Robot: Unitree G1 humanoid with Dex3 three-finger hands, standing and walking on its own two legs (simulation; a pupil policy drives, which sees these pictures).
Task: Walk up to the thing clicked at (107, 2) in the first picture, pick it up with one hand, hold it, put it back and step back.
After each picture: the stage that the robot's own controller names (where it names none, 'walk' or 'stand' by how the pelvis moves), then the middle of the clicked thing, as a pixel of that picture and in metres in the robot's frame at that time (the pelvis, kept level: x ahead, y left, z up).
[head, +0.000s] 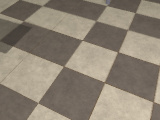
stand; (108, 0) +2.34 -0.49 -0.72
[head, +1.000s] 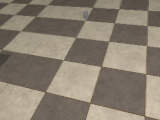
walk; (85, 15) +2.24 +0.00 -0.69
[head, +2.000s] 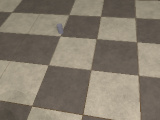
walk; (60, 28) +1.57 +0.32 -0.71
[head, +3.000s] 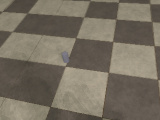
walk; (65, 57) +1.13 +0.23 -0.72
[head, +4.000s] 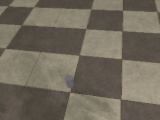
walk; (69, 81) +0.80 +0.17 -0.71
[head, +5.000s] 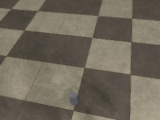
walk; (73, 98) +0.62 +0.14 -0.72
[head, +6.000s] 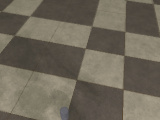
stand; (64, 113) +0.53 +0.11 -0.72
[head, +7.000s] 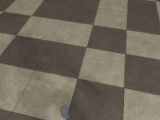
stand; (65, 112) +0.54 +0.12 -0.72
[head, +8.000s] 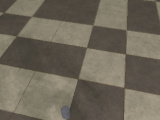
stand; (65, 112) +0.54 +0.12 -0.73
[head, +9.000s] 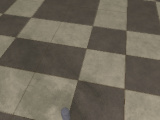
stand; (65, 114) +0.53 +0.13 -0.73
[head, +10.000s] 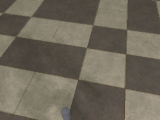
go down; (65, 113) +0.52 +0.13 -0.73
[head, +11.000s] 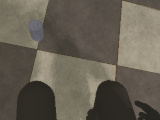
go down; (36, 31) +0.61 +0.18 -0.35
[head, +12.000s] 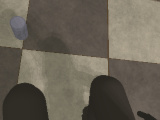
approach; (19, 28) +0.60 +0.21 -0.31
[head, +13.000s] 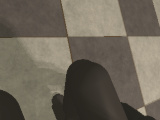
close in; out of the picture +0.58 +0.28 -0.23
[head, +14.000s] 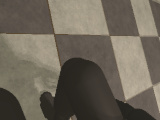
close; out of the picture +0.58 +0.29 -0.24
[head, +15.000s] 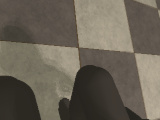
lift; out of the picture +0.59 +0.27 -0.26
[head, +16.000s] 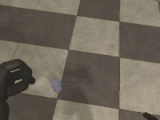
hold; (56, 85) +0.58 +0.14 -0.58
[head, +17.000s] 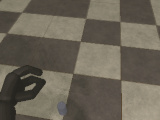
hold; (62, 108) +0.54 +0.14 -0.68
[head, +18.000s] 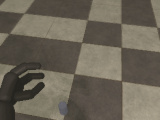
close; (63, 108) +0.55 +0.14 -0.68
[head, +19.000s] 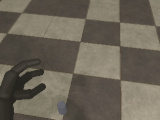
stand; (62, 108) +0.55 +0.14 -0.68
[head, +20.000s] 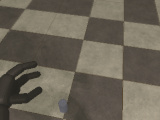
stand; (63, 106) +0.55 +0.13 -0.68
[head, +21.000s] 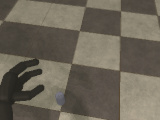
stand; (60, 98) +0.55 +0.14 -0.67
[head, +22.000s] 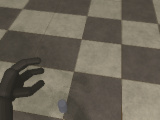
stand; (62, 106) +0.54 +0.13 -0.68
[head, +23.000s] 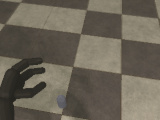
stand; (61, 101) +0.54 +0.14 -0.67
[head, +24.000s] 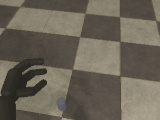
stand; (61, 104) +0.54 +0.14 -0.68
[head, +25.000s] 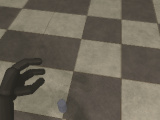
stand; (62, 106) +0.54 +0.14 -0.69
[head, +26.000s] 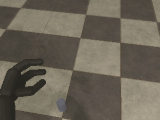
stand; (61, 105) +0.54 +0.14 -0.68
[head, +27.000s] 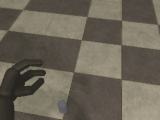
stand; (62, 107) +0.54 +0.14 -0.68
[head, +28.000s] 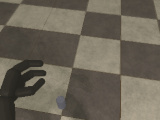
stand; (61, 102) +0.54 +0.14 -0.68
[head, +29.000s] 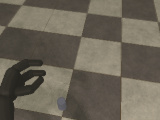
stand; (61, 104) +0.54 +0.13 -0.68
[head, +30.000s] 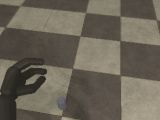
close; (61, 103) +0.55 +0.14 -0.67
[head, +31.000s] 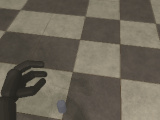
close; (61, 106) +0.54 +0.14 -0.68
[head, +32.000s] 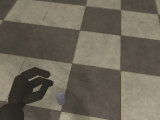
crouch; (60, 98) +0.55 +0.14 -0.66
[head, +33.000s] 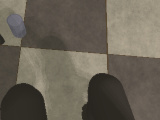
lower; (17, 26) +0.63 +0.19 -0.30
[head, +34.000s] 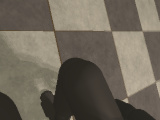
lower; out of the picture +0.58 +0.29 -0.24
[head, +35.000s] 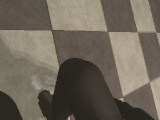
lower; out of the picture +0.58 +0.30 -0.24
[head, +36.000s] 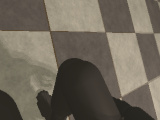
lower; out of the picture +0.58 +0.30 -0.25
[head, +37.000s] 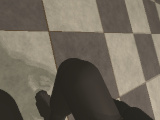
lower; out of the picture +0.58 +0.30 -0.25
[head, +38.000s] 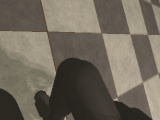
loosen; out of the picture +0.58 +0.30 -0.25
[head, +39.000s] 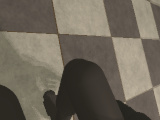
stand; out of the picture +0.59 +0.28 -0.25
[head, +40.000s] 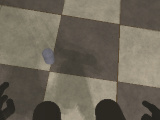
walk; (48, 56) +0.59 +0.16 -0.49
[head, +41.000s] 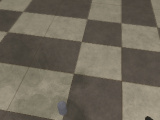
stand; (62, 108) +0.55 +0.12 -0.66
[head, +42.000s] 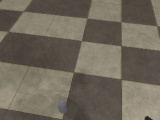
stand; (62, 106) +0.56 +0.13 -0.67
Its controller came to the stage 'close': yes
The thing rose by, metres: 0.00
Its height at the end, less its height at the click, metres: +0.00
